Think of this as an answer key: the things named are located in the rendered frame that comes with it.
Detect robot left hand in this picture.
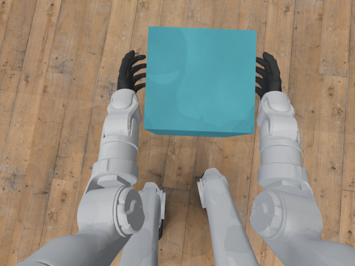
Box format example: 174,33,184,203
117,50,146,93

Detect right robot thigh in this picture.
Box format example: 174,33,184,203
197,173,261,266

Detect carton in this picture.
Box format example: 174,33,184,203
144,26,257,137

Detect right robot forearm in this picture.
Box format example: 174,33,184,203
256,91,323,225

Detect robot left upper arm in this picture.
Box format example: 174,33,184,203
14,185,145,266

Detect robot right hand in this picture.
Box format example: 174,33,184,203
255,52,282,99

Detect robot left foot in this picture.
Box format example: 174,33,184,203
159,202,166,240

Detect robot right upper arm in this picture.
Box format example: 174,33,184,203
250,189,355,266

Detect left robot forearm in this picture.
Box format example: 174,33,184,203
77,89,142,222

